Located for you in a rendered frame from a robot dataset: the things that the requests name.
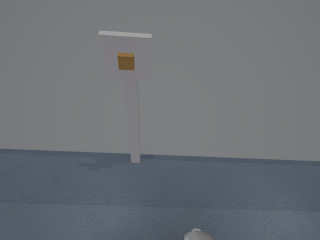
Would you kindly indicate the button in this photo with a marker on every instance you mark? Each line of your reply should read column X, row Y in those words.
column 126, row 61

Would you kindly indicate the panel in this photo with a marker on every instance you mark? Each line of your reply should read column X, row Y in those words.
column 139, row 44

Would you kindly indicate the right robot thigh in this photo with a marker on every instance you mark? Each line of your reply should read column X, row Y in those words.
column 197, row 235

